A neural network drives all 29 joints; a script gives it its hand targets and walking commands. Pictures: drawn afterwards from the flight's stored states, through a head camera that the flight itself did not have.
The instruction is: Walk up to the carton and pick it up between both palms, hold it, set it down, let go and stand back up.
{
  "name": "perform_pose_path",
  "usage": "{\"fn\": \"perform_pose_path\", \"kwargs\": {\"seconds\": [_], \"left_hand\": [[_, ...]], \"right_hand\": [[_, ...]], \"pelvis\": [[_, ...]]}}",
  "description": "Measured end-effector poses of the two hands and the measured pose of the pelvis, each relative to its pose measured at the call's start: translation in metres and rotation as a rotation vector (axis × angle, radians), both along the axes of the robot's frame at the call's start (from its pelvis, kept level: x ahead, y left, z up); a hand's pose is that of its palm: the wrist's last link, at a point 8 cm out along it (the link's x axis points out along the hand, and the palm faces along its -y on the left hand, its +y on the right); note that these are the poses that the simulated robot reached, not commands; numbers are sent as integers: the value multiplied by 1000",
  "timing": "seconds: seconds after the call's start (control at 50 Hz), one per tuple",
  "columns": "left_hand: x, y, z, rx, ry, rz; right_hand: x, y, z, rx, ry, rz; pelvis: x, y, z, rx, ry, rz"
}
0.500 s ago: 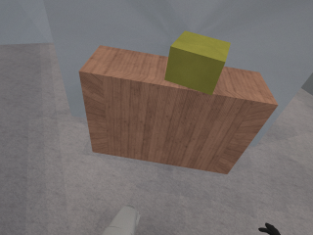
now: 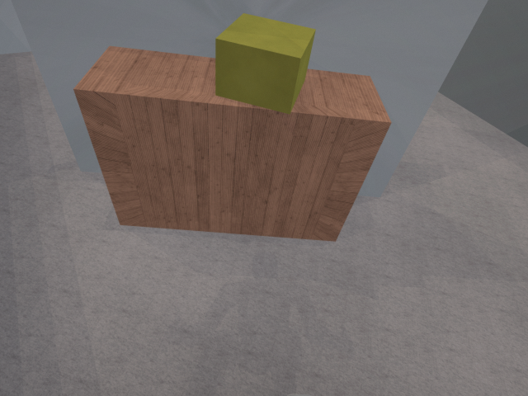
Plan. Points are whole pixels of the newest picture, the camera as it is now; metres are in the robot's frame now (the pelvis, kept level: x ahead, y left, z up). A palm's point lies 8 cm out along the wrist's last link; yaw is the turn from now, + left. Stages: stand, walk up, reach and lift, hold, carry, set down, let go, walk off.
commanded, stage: walk up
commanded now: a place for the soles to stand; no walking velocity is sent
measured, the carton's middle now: (265, 62) +1.09 -0.03 +0.01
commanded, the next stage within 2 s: none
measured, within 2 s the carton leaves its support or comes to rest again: neither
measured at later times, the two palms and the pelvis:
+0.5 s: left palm out of the picture +0.09 +0.34 -0.09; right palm out of the picture +0.02 -0.30 -0.09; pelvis +0.01 +0.02 -0.01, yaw +2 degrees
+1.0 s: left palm (36, 370) +0.19 +0.32 -0.07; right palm (434, 371) +0.20 -0.31 -0.10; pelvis +0.12 +0.00 +0.00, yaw +0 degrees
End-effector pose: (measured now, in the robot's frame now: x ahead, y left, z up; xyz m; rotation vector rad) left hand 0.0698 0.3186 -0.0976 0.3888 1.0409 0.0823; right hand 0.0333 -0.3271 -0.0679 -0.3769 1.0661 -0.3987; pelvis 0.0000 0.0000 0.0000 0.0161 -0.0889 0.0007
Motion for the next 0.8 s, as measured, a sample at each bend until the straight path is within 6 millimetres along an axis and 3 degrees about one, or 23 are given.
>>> {"fn": "perform_pose_path", "kwargs": {"seconds": [0.06, 0.1, 0.18, 0.26, 0.34, 0.4, 0.48, 0.56, 0.68, 0.8], "left_hand": [[-13, -18, -14, 25, -26, 12], [-23, -24, -13, 31, -43, 51], [-33, -24, 0, 55, -50, 64], [-33, -16, 9, 62, -56, 59], [-30, 3, 5, 57, -52, 61], [-18, 16, -4, 59, -56, 41], [11, 20, 6, 56, -83, 3], [29, 18, 15, 60, -82, -13], [53, 1, 16, 73, -48, -26], [74, -18, 15, 101, -50, -20]], "right_hand": [[20, -14, -25, 25, -42, 47], [30, -13, -31, 50, -39, 86], [48, -9, -23, 93, -71, 124], [48, -3, -16, 105, -73, 114], [42, 10, -15, 93, -59, 99], [21, 21, -24, 87, -41, 73], [-12, 29, -22, 98, 38, 27], [-16, 28, -15, 103, 73, 8], [12, 11, -17, 112, 76, 8], [73, -2, -39, 153, 52, 58]], "pelvis": [[-6, -21, -21, -18, -35, 3], [-8, -27, -23, -33, -40, 28], [-10, -29, -13, -44, -13, 32], [-10, -20, -6, -45, 9, 32], [-6, -2, -8, -53, 16, 36], [-1, 13, -16, -55, -7, 28], [8, 19, -8, -59, -26, 25], [19, 17, 0, -57, -21, 22], [42, 0, 0, -41, 28, 12], [71, -22, -11, -25, 37, 25]]}}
